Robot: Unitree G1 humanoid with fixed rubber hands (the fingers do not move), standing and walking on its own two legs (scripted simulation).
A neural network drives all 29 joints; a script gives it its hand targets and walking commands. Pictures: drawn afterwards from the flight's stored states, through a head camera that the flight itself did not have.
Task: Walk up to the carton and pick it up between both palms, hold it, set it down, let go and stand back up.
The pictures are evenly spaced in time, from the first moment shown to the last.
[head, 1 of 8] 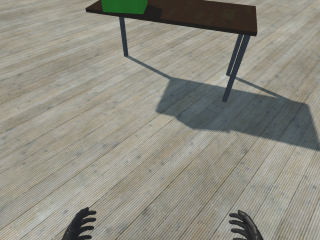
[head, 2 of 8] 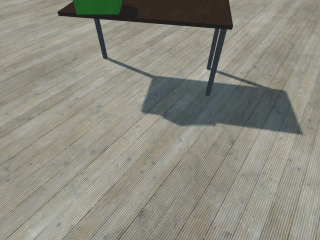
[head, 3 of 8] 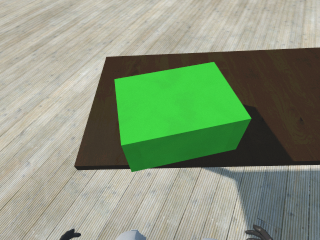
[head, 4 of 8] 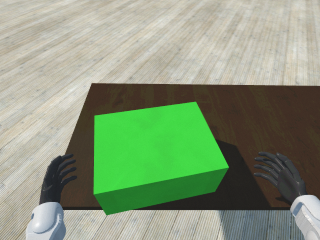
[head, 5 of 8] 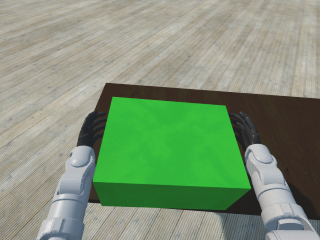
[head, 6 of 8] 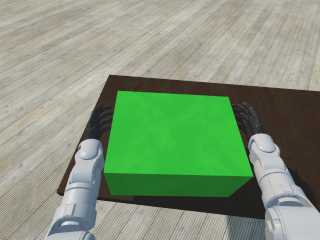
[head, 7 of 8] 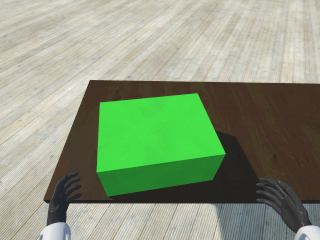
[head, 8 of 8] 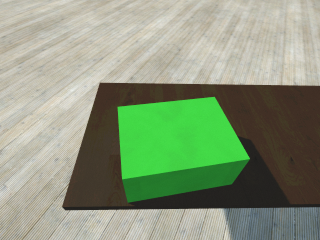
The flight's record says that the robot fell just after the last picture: no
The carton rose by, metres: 0.16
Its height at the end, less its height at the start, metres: +0.00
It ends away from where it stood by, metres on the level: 0.03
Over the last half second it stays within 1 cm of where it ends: yes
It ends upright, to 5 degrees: yes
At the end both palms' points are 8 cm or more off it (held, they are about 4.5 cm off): yes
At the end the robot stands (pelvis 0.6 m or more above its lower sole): yes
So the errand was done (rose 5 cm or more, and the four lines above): yes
